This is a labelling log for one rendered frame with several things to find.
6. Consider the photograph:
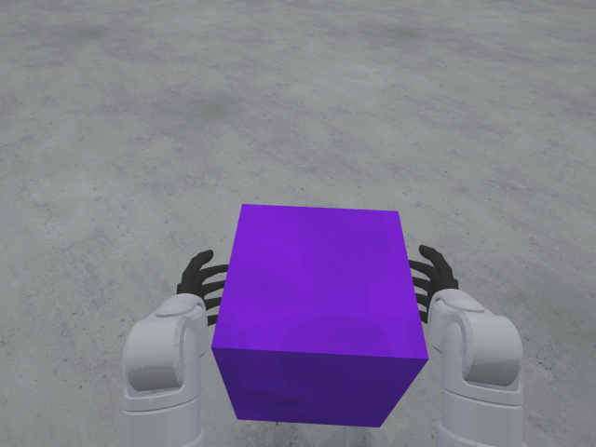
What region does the carton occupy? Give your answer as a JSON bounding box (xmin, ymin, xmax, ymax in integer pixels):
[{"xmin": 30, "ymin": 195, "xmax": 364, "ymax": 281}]
[{"xmin": 211, "ymin": 204, "xmax": 429, "ymax": 427}]

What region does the robot right forearm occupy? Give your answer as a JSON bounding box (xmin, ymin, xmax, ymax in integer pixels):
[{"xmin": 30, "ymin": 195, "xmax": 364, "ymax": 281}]
[{"xmin": 427, "ymin": 289, "xmax": 528, "ymax": 447}]

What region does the left robot hand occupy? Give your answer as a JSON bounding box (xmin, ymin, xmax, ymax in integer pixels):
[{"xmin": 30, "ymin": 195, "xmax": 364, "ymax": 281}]
[{"xmin": 176, "ymin": 250, "xmax": 229, "ymax": 327}]

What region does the robot left forearm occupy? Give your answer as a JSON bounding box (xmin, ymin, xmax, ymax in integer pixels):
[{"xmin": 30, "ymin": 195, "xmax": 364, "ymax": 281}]
[{"xmin": 122, "ymin": 293, "xmax": 210, "ymax": 447}]

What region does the right robot hand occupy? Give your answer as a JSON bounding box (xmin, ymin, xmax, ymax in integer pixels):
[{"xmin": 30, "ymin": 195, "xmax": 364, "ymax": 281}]
[{"xmin": 409, "ymin": 245, "xmax": 458, "ymax": 324}]

